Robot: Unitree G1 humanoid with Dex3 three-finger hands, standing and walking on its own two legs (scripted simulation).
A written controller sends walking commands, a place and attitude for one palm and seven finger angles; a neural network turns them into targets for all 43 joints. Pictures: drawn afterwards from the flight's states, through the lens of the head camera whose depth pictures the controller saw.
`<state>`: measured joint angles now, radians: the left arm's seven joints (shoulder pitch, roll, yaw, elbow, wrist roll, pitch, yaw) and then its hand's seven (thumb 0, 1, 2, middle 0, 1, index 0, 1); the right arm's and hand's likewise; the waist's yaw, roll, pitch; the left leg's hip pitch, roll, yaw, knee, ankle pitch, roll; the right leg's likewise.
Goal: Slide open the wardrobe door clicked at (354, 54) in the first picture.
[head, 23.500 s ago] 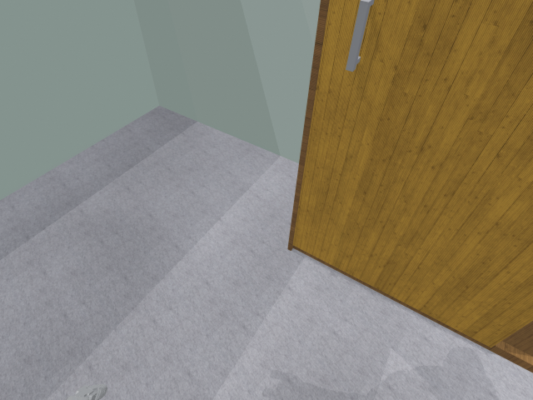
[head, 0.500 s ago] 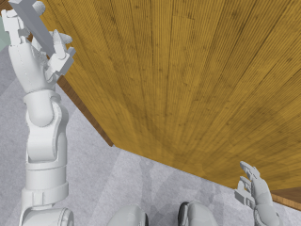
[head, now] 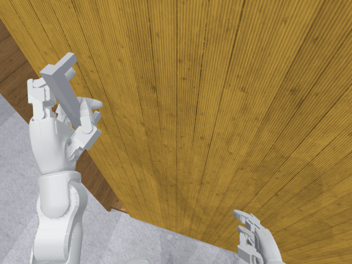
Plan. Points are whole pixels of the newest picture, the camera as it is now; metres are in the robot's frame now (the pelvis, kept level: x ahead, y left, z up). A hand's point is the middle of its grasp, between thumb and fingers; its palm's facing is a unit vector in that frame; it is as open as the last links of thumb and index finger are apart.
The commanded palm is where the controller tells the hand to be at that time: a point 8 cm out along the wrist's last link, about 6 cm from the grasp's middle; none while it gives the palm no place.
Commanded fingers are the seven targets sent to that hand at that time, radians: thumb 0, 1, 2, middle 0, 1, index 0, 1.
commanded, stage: step sideways, sliding the door along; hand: left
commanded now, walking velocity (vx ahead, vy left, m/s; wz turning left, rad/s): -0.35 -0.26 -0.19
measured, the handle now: (78, 99) +0.31 +0.22 +0.22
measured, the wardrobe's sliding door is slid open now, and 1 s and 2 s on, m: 0.13 0.20 0.21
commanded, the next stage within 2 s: stop walking and hold the door there in 0.90 s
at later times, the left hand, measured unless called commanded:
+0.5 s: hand (112, 139) +0.25 +0.15 +0.21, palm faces +0.11 -0.99 -0.04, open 7.1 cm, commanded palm +0.22 +0.15 +0.19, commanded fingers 0.00 0.90 0.90 -0.45 -1.40 -0.45 -1.40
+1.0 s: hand (132, 142) +0.25 +0.11 +0.21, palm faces +0.25 -0.97 +0.07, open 7.0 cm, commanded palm +0.22 +0.15 +0.18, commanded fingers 0.00 0.90 0.90 -0.45 -1.40 -0.45 -1.40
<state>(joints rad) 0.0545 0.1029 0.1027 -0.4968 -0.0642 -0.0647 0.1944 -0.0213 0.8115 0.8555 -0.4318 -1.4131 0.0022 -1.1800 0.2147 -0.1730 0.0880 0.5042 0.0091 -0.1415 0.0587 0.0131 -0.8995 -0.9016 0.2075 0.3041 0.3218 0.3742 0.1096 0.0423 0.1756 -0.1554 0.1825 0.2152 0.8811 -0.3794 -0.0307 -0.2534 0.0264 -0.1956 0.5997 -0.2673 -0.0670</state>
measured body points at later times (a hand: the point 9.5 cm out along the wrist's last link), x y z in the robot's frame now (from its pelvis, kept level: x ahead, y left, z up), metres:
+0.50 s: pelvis -0.10 +0.01 +0.02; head -0.04 +0.02 +0.46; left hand +0.24 +0.20 +0.21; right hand +0.04 -0.21 -0.08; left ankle -0.02 +0.18 -0.72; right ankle -0.12 -0.17 -0.65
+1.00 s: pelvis -0.16 -0.06 +0.02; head -0.09 -0.03 +0.46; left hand +0.23 +0.16 +0.21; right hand -0.01 -0.31 -0.07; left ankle -0.12 +0.06 -0.72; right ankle -0.19 -0.24 -0.61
